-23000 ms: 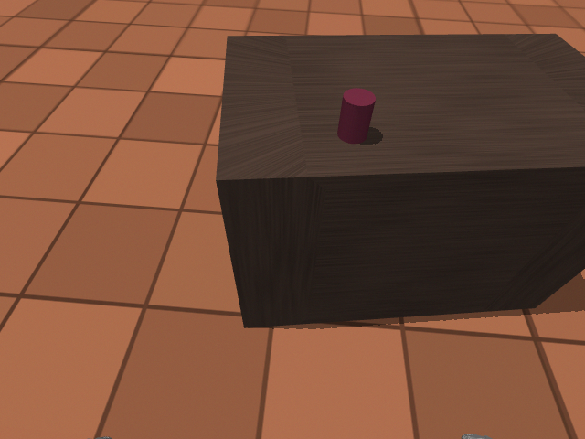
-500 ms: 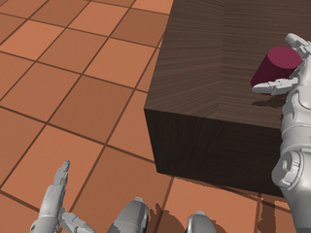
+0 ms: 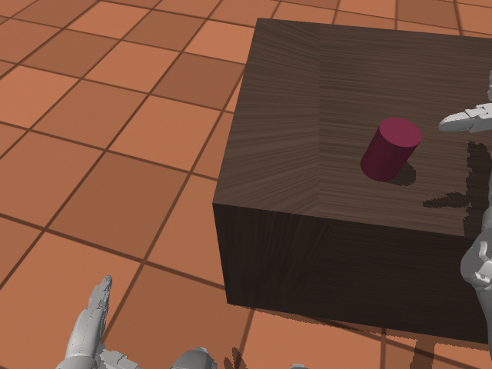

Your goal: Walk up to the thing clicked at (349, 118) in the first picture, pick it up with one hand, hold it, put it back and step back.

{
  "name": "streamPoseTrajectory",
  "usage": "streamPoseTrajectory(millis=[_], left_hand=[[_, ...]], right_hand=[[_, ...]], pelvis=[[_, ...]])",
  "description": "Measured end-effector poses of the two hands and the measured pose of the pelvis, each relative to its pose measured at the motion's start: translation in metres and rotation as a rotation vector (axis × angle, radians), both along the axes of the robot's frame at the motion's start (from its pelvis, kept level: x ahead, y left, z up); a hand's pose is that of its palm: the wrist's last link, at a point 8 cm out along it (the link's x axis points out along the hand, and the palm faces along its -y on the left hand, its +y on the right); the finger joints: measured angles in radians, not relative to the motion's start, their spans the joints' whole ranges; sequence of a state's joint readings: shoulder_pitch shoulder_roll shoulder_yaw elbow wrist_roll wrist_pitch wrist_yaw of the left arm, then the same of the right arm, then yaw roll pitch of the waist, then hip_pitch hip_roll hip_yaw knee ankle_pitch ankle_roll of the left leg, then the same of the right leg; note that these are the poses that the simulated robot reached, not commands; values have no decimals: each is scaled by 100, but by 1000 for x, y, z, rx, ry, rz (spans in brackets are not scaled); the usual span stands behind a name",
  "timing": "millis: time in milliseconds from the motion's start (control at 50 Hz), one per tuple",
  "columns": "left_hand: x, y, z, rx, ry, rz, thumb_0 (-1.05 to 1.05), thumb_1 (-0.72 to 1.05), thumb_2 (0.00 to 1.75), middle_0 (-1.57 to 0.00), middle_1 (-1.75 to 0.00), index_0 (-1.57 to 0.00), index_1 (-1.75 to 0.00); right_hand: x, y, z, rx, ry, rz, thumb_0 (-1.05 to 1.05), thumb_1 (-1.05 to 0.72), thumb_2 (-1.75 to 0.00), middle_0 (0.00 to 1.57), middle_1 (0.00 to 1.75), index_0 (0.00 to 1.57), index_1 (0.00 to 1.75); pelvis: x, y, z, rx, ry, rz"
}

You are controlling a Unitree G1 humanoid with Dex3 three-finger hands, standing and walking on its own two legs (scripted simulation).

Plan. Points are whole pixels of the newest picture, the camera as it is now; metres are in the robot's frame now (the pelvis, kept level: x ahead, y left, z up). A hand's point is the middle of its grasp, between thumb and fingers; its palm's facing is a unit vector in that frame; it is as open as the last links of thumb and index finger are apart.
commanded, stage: rise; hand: right
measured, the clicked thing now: (388, 150) +0.49 -0.20 +0.06
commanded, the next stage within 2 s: sink last in 0.04 s
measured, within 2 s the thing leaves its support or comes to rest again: neither
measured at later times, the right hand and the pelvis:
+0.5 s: hand out of the picture +0.36 -0.33 +0.17, palm faces +0.44 +0.83 -0.35, open 17.5 cm; pelvis +0.02 +0.00 +0.02, yaw -1 degrees
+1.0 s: hand out of the picture +0.16 -0.22 +0.17, palm faces +0.36 +0.86 -0.36, open 17.4 cm; pelvis -0.01 +0.02 +0.02, yaw -3 degrees
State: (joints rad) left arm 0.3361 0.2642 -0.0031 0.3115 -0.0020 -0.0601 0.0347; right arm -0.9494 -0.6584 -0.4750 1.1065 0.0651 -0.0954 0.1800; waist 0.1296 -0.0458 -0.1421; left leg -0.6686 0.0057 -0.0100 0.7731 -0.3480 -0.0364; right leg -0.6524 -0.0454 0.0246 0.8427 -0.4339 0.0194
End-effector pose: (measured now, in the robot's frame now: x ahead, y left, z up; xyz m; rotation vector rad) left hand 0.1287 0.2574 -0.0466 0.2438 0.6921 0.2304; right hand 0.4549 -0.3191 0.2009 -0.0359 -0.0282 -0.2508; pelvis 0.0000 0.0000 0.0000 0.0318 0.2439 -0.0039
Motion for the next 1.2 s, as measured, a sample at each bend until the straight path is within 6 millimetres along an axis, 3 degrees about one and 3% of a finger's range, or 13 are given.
streamPoseTrajectory(millis=[100, 220, 300, 360, 420, 520, 640, 760, 880, 940, 1020, 1200], left_hand=[[12, -10, 9, -56, -31, -40, -1, -52, 5, -6, -4, -5, -5], [2, -14, 0, -93, 74, -70, -1, -51, 5, -6, -5, -6, -5], [0, -12, -3, -77, 120, -83, -1, -51, 6, -6, -5, -6, -5], [10, -10, 2, -57, 88, -82, -1, -51, 6, -6, -5, -6, -5], [27, -8, 12, -45, 16, -77, -1, -52, 7, -6, -5, -6, -5], [43, -3, 20, -76, -78, -39, -1, -52, 7, -6, -5, -6, -5], [31, -9, 6, -146, -8, -29, -1, -52, 6, -6, -5, -6, -5], [20, -2, 2, -125, 26, -11, -1, -51, 6, -6, -5, -6, -5], [24, 14, 12, -63, -45, -7, -1, -51, 5, -6, -5, -6, -5], [26, 13, 17, -59, -89, -18, -1, -51, 5, -6, -5, -6, -5], [25, 13, 15, -67, -115, -21, -1, -51, 6, -6, -6, -6, -6], [-4, 21, -2, -79, -61, 1, -1, -51, 6, -6, -6, -6, -6]], right_hand=[[-21, -19, -2, -112, 110, -57, -1, 56, -4, 6, 5, 7, 5], [-57, -60, -20, -165, 191, -208, -1, 57, -4, 6, 6, 7, 6], [-80, -82, -14, -210, 154, -304, -1, 57, -4, 6, 5, 6, 5], [-94, -86, -10, -257, 129, -329, -1, 56, -4, 6, 5, 6, 5], [-108, -76, -7, -282, 92, -305, -1, 55, -5, 6, 5, 5, 5], [-143, -40, -12, -336, 39, -196, -1, 54, -5, 6, 5, 5, 5], [-208, 7, -25, -351, 16, -91, -1, 52, -5, 6, 5, 6, 5], [-269, 19, -21, -392, 20, -133, -1, 53, -5, 7, 5, 7, 5], [-316, 36, -21, -394, 29, -162, -1, 54, -5, 6, 5, 6, 5], [-331, 53, -22, -370, 3, -135, -1, 54, -5, 6, 5, 6, 6], [-338, 65, -17, -367, -53, -116, -1, 54, -5, 6, 6, 6, 6], [-343, 48, -11, -460, -64, -162, -1, 55, -5, 6, 6, 6, 6]], pelvis=[[4, 1, 7, -12, -34, 4], [4, 4, 12, -16, -54, -1], [6, 4, 14, -11, -65, -7], [10, 2, 15, -8, -78, -12], [14, 0, 17, -7, -97, -14], [19, -2, 19, -10, -136, -8], [16, 1, 21, -17, -175, -12], [7, 8, 21, -26, -201, -24], [-1, 12, 19, -33, -217, -35], [-4, 14, 17, -37, -224, -41], [-11, 18, 15, -41, -237, -48], [-21, 24, 13, -46, -237, -44]])
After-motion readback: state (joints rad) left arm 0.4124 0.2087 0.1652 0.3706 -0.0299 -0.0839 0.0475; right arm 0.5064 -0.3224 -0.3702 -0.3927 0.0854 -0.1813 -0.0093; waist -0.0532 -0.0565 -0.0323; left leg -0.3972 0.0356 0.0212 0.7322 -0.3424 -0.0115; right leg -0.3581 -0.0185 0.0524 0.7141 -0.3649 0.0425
